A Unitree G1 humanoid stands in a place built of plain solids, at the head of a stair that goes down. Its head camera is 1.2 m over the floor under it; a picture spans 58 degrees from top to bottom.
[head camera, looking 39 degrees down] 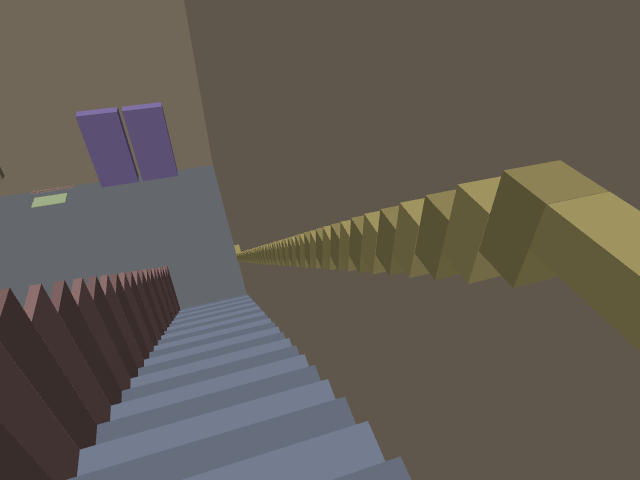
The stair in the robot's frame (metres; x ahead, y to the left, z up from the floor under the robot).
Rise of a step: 0.20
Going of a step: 0.23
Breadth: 1.20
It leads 18 degrees to the left of straight ahead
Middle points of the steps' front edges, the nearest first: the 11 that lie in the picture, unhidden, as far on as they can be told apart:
0.90 0.46 -0.59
1.12 0.53 -0.79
1.34 0.60 -0.98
1.56 0.67 -1.18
1.78 0.74 -1.38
2.01 0.81 -1.57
2.23 0.89 -1.77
2.45 0.96 -1.97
2.67 1.03 -2.16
2.89 1.10 -2.36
3.11 1.17 -2.56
